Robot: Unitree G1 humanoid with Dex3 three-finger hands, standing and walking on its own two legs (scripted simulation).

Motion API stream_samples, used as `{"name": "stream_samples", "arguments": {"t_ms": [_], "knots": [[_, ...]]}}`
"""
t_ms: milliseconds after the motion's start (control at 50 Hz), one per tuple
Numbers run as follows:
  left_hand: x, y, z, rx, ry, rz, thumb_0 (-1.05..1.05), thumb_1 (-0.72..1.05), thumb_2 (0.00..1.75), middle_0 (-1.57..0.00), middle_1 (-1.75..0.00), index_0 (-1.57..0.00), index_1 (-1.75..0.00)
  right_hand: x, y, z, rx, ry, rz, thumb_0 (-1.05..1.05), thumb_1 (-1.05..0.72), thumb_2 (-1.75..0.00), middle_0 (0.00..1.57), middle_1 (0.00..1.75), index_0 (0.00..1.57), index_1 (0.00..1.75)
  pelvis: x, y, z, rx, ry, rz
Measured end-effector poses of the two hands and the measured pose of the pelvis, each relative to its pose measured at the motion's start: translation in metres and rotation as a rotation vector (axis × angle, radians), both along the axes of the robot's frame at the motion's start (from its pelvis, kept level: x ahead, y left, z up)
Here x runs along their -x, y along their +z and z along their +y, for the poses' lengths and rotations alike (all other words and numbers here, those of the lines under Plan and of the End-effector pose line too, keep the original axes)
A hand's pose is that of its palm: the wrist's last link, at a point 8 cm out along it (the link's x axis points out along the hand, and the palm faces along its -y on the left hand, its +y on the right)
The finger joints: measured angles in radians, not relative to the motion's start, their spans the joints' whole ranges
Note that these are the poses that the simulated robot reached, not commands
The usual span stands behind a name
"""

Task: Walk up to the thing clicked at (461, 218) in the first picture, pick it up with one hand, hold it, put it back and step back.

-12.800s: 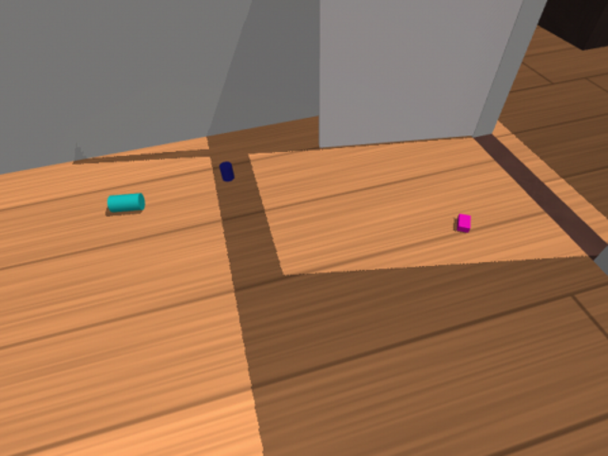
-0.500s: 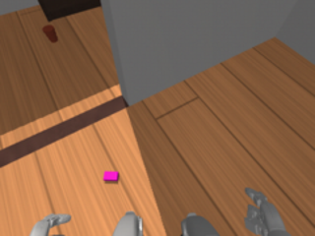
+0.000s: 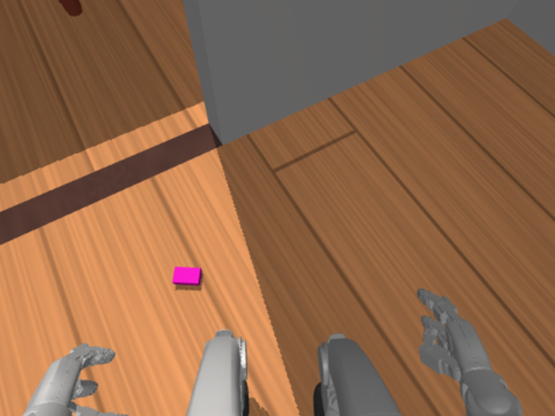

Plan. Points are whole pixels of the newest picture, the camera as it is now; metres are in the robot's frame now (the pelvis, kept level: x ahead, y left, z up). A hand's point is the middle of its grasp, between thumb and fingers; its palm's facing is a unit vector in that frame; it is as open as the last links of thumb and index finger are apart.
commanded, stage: rise first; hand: left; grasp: from above
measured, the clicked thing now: (187, 276) +0.46 +0.26 -0.61
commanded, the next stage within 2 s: none
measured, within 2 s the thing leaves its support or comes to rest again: neither
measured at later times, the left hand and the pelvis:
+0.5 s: hand (133, 322) +0.29 +0.31 -0.34, palm faces -0.53 -0.31 -0.79, open 12.1 cm; pelvis -0.07 -0.01 -0.20, yaw -5 degrees
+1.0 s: hand (147, 297) +0.36 +0.32 -0.43, palm faces -0.49 -0.08 -0.87, open 12.1 cm; pelvis -0.07 +0.00 -0.28, yaw -9 degrees
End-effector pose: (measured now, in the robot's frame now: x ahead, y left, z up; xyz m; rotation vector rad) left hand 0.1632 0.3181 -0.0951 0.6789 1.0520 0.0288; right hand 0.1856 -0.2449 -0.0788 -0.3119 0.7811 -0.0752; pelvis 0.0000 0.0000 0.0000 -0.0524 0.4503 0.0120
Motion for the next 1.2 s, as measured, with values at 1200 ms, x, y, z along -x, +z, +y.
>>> {"name": "stream_samples", "arguments": {"t_ms": [1200], "knots": [[-0.218, -0.295, 0.001, -0.476, -0.921, -0.298, 0.0, -0.11, 0.68, -0.44, -0.58, -0.44, -0.58, 0.179, -0.311, -0.039, 0.142, -0.055, 0.661, 0.0, -0.9, -0.9, 0.2, 0.3, 0.2, 0.29, 0.067, -0.294, -0.002, 0.095, -0.116, 0.085]]}}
